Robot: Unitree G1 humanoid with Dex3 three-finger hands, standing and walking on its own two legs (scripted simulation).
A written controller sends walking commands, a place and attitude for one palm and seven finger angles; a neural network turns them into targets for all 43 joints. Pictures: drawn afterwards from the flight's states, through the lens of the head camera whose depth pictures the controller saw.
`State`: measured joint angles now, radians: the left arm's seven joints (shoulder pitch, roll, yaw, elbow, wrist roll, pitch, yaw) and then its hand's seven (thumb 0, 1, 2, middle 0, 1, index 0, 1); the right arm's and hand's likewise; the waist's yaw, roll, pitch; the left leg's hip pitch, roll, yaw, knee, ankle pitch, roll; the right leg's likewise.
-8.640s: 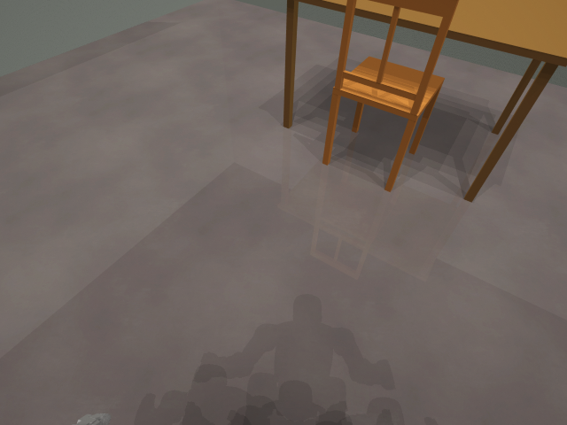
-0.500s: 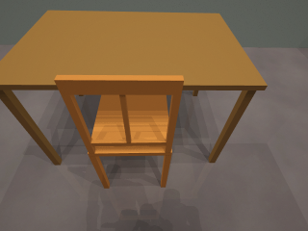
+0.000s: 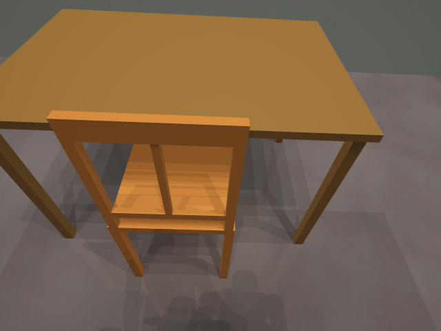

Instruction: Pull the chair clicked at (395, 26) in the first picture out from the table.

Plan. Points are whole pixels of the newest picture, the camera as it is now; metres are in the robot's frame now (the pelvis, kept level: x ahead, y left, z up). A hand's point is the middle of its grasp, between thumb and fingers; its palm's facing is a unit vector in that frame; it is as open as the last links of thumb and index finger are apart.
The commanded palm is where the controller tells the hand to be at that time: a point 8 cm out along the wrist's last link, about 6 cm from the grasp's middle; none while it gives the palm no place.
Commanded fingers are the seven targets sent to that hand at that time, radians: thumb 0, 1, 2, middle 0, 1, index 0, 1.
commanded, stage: come to a stop and stand still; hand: left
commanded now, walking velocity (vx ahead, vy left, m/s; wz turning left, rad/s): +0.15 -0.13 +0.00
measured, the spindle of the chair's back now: (163, 181) +0.47 +0.18 -0.07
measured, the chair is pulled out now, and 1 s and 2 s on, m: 0.00 0.00 0.00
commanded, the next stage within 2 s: look again from close up in 1.16 s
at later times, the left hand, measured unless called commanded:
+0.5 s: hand out of the picture +0.04 +0.16 -0.16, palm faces +0.10 -0.96 -0.25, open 7.3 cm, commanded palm none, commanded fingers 0.00 0.90 0.90 -0.20 -0.30 -0.20 -0.30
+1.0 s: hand out of the picture -0.01 +0.24 -0.16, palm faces +0.08 -0.97 -0.22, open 7.3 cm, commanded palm none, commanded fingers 0.00 0.90 0.90 -0.20 -0.30 -0.20 -0.30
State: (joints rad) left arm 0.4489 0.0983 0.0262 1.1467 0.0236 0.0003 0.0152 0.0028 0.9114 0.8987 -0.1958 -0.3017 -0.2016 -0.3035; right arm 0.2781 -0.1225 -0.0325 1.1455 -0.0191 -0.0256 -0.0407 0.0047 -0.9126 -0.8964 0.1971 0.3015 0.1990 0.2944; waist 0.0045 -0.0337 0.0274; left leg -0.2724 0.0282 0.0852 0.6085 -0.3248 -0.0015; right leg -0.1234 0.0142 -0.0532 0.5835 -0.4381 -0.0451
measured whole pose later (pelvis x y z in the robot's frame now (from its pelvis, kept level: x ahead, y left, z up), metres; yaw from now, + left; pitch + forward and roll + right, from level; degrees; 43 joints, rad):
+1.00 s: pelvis -0.01 +0.04 +0.01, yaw +3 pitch -1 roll -1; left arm 0.35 0.20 0.01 0.95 0.03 0.03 0.03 0.00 0.91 0.90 -0.20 -0.30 -0.20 -0.30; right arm 0.24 -0.18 -0.02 0.96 -0.01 0.03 0.01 0.00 -0.93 -0.90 0.20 0.30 0.20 0.30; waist 0.01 0.00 0.02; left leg -0.30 -0.07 0.06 0.49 -0.17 0.10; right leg -0.24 -0.06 0.05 0.52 -0.29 -0.01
